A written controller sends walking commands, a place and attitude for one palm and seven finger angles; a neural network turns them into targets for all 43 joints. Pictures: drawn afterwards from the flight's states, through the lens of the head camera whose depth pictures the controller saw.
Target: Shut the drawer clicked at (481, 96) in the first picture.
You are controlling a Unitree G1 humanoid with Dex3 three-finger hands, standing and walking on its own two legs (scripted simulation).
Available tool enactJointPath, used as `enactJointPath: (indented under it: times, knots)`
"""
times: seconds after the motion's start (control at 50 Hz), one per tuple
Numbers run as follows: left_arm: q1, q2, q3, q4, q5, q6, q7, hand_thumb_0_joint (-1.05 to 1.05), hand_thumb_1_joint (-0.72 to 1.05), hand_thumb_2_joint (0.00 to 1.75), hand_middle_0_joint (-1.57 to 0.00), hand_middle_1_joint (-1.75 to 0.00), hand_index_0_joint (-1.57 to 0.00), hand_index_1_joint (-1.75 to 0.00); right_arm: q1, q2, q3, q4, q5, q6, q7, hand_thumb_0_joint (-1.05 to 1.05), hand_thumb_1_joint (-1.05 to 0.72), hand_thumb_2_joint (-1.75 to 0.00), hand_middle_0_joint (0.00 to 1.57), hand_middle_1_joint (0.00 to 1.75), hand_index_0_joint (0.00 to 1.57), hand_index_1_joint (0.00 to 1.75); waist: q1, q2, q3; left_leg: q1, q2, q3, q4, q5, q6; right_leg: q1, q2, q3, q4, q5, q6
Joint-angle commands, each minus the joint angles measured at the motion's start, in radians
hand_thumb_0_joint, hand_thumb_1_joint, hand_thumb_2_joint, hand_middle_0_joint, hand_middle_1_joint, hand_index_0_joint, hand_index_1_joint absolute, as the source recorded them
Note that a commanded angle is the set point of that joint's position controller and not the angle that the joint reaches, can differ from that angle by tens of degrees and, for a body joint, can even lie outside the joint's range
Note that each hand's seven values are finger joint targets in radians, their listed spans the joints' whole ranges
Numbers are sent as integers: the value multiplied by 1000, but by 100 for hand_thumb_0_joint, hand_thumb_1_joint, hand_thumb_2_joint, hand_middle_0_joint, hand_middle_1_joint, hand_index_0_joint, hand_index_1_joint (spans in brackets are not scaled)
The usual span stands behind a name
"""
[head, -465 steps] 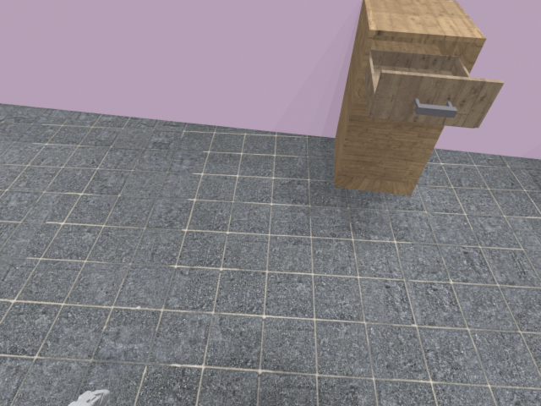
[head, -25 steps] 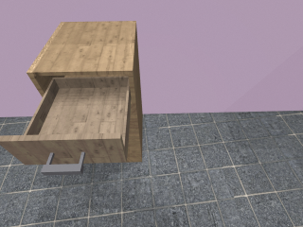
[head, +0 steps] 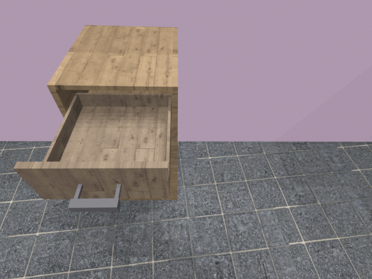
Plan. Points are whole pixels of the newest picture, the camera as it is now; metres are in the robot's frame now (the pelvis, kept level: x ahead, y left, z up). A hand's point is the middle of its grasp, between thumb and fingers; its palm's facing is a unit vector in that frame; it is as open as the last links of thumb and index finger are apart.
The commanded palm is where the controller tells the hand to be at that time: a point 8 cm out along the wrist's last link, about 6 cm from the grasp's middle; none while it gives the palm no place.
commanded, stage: raise the hand and make a fist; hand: left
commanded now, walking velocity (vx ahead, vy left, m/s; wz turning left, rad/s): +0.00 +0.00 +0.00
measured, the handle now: (97, 196) +0.31 +0.25 -0.06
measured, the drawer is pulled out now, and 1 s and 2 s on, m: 0.30 0.29 0.29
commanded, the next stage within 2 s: bring the fist close to the handle in 1.84 s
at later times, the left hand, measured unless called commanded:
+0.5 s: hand out of the picture +0.11 +0.18 -0.02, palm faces +0.23 -0.97 -0.08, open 5.2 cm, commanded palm +0.10 +0.23 -0.03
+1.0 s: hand out of the picture +0.12 +0.19 -0.01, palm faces +0.07 -1.00 -0.02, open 3.2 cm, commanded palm +0.09 +0.24 +0.01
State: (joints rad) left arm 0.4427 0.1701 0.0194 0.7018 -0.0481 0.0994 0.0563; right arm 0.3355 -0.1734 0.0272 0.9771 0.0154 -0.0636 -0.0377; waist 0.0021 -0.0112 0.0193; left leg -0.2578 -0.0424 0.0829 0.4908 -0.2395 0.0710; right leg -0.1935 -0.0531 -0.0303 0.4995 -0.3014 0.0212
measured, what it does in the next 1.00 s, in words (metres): lowers itself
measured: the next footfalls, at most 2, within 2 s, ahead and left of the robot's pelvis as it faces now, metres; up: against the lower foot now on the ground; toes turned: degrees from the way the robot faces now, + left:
none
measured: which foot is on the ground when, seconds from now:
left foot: down 0.00-1.00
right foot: down 0.00-1.00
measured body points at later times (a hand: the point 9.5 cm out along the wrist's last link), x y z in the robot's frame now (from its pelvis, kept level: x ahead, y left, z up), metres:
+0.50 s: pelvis -0.03 -0.05 -0.10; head +0.01 -0.04 +0.35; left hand +0.09 +0.23 -0.02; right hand +0.23 -0.27 -0.13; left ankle +0.02 +0.07 -0.74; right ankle -0.01 -0.12 -0.74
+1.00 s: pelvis -0.02 -0.02 -0.07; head +0.03 +0.00 +0.37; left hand +0.11 +0.24 -0.01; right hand +0.17 -0.27 -0.14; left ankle +0.02 +0.07 -0.74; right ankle -0.01 -0.12 -0.74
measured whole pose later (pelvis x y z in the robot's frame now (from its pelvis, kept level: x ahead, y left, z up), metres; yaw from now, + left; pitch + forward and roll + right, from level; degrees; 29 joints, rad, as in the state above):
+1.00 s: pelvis -0.02 -0.02 -0.07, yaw +2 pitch +13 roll -3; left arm 0.66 0.22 0.20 -0.14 -0.35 -0.47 -0.37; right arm 0.23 -0.26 -0.05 0.58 0.04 -0.26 -0.06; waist 0.02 0.03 -0.13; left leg -0.86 0.01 0.00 1.09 -0.46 0.05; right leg -0.76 0.02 -0.12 1.04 -0.50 -0.04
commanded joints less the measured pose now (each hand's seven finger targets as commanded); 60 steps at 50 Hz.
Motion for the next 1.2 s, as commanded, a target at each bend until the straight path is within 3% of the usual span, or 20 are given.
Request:
enactJointPath:
  times: [0.0,0.02,0.06,0.12,0.16,0.22,0.26,0.3,0.36,0.4,0.46,0.5,0.6,0.68,0.72,0.86,0.94,1.0,1.1,1.18]
  knots:
    - [76,-75,-88,-651,-60,-113,121,0,90,90,-28,-39,-28,-39,-91,-137,-45,-185,34,-246,-35,0,-90,-90,20,30,20,30,-45,151,-137,170,139,-216,-189,129,-129,-299,54,-39,184,-99,-47]
    - [-68,-32,-57,-847,-114,-147,101,0,90,90,-30,-41,-30,-41,-97,-179,-61,-266,33,-246,-29,0,-90,-90,20,30,20,30,-41,121,-61,65,118,-221,-163,20,-115,-265,43,-47,161,-71,-45]
    - [-30,63,60,-763,-91,-242,64,0,90,90,-34,-45,-34,-45,-133,-198,-80,-315,11,-256,-30,0,-90,-90,20,30,20,30,-44,-9,-10,-91,75,-186,-24,-109,-85,-294,52,-63,57,-56,-50]
    - [303,30,156,-525,-145,-400,-64,0,90,90,-40,-52,-40,-52,-192,-180,-102,-403,-3,-226,-1,0,-90,-90,20,30,20,30,42,-261,-36,-293,46,-121,158,-59,-80,-364,69,-74,132,-117,-55]
    - [333,-6,137,-562,-192,-553,-195,0,90,90,-44,-56,-44,-56,-235,-183,-118,-457,-6,-218,17,0,-90,-90,20,30,20,30,55,-355,-54,-415,36,-87,259,-71,-81,-427,71,-52,219,-128,-47]
    - [269,65,193,-617,-225,-722,-335,0,90,90,-50,-62,-50,-62,-253,-183,-132,-522,3,-229,44,0,-90,-90,20,30,20,30,57,-86,-141,-484,23,-71,385,-82,-83,-492,55,1,338,-102,-62]
    - [165,160,251,-800,-227,-781,-353,0,90,90,-54,-67,-54,-67,-252,-178,-127,-567,-3,-241,43,0,-90,-90,20,30,20,30,59,101,-280,-484,26,-67,444,-94,-66,-528,56,37,394,-139,-69]
    - [56,228,303,-985,-244,-807,-334,0,90,90,-58,-71,-58,-71,-237,-173,-127,-586,-10,-242,29,0,-90,-90,20,30,20,30,38,179,-376,-477,32,-83,490,-114,-54,-544,58,84,399,-201,-66]
    - [-9,202,290,-1092,-276,-835,-308,0,90,90,-64,-78,-64,-78,-212,-156,-115,-573,0,-247,0,0,-90,-90,20,30,20,30,-13,177,-344,-504,35,-101,553,-135,-39,-573,55,130,358,-247,-57]
    - [-94,189,236,-1097,-279,-823,-332,0,90,90,-68,-82,-68,-82,-195,-172,-107,-553,3,-250,-15,0,-90,-90,20,30,20,30,-64,128,-292,-540,45,-120,583,-182,-29,-622,61,136,342,-302,-52]
    - [-50,201,206,-978,-285,-738,-408,0,90,90,-74,-88,-74,-88,-185,-189,-95,-537,20,-251,-34,0,-90,-90,20,30,20,30,-81,58,-233,-596,52,-126,602,-199,-20,-596,47,174,291,-313,-30]
    - [-25,216,208,-892,-284,-624,-465,0,90,90,-78,-93,-78,-93,-181,-191,-87,-546,36,-239,-43,0,-90,-90,20,30,20,30,-68,38,-233,-597,53,-125,592,-175,-17,-546,35,198,264,-273,-10]
    - [133,289,417,-894,-336,-386,-456,0,90,90,-88,-104,-88,-104,-222,-152,-84,-600,43,-184,-49,0,-90,-90,20,30,20,30,56,-6,-394,-536,39,-133,529,-15,-35,-272,-9,213,268,54,37]
    - [223,236,466,-902,-360,-437,-362,0,90,90,-96,-112,-96,-112,-238,-119,-93,-574,29,-172,-38,0,-90,-90,20,30,20,30,80,-70,-328,-513,46,-149,473,58,-51,-254,16,134,316,271,36]
    - [264,202,416,-938,-337,-498,-359,0,90,90,-100,-117,-100,-117,-218,-120,-104,-570,23,-183,-24,0,-90,-90,20,30,20,30,66,-29,-315,-475,42,-137,447,90,-50,-314,37,77,345,284,13]
    - [207,155,259,-1003,-340,-640,-454,0,90,90,-114,-132,-114,-132,-182,-171,-110,-565,31,-251,-14,0,-90,-90,20,30,20,30,-18,14,-290,-454,42,-146,465,-36,-33,-500,61,51,329,-34,-23]
    - [156,195,265,-1126,-326,-667,-406,0,90,90,-122,-140,-122,-140,-179,-184,-103,-581,26,-275,-23,0,-90,-90,20,30,20,30,5,83,-326,-392,48,-163,416,-108,-33,-542,82,5,358,-162,-55]
    - [216,170,231,-1189,-288,-628,-333,0,90,90,-128,-147,-128,-147,-182,-170,-93,-603,26,-262,-15,0,-90,-90,20,30,20,30,25,161,-335,-325,54,-189,353,-130,-46,-546,88,-42,390,-125,-62]
    - [311,122,184,-1140,-236,-474,-261,0,90,90,-138,-158,-138,-158,-198,-165,-86,-647,36,-199,-6,0,-90,-90,20,30,20,30,23,77,-254,-343,70,-216,293,-165,-53,-514,93,-75,366,-117,-52]
    - [296,111,130,-1211,-212,-399,-242,0,90,90,-140,-160,-140,-160,-206,-167,-69,-679,32,-179,-2,0,-90,-90,20,30,20,30,20,99,-213,-319,76,-232,268,-150,-62,-500,93,-83,357,-97,-53]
